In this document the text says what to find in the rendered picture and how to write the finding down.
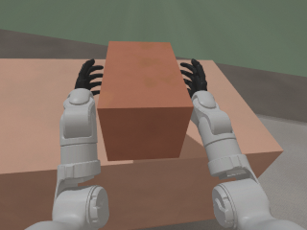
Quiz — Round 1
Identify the robot left forearm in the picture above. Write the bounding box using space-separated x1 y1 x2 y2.
52 88 101 220

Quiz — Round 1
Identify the pedestal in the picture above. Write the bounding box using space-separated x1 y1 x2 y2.
0 58 284 230

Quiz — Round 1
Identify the carton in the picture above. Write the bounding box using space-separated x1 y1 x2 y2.
97 41 194 161

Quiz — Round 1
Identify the left robot upper arm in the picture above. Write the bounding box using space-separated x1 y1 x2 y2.
24 185 109 230

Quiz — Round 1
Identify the robot right hand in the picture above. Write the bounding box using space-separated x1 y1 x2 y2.
180 58 207 99

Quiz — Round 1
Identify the right robot upper arm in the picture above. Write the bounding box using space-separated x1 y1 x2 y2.
212 178 306 230

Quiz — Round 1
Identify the robot right forearm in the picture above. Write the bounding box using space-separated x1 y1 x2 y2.
190 90 272 213

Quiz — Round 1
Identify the robot left hand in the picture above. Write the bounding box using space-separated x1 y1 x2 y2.
74 58 104 96

